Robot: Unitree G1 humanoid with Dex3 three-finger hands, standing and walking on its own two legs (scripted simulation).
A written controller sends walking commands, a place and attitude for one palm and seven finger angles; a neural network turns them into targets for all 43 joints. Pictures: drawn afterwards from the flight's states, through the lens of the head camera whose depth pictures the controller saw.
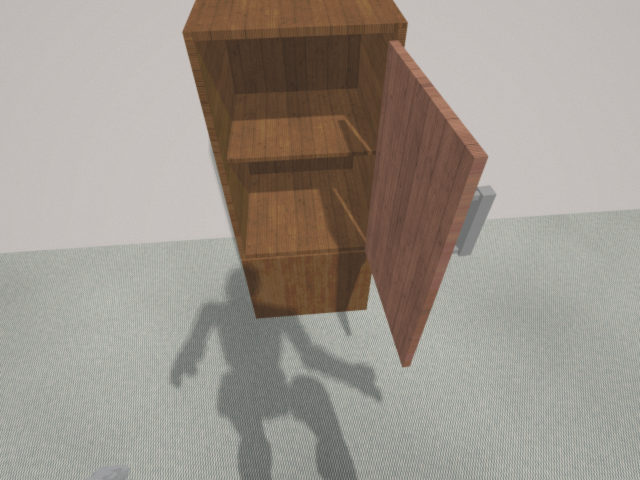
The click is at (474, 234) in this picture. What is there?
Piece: cupboard door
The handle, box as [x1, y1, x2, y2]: [452, 185, 496, 256]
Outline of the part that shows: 489,185 479,186 476,188 452,253 456,252 459,256 470,254 496,194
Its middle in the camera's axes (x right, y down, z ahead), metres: +0.23 -0.02 +0.62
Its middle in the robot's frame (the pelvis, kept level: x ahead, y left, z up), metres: +0.50 -0.20 +0.03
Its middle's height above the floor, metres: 0.80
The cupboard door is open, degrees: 95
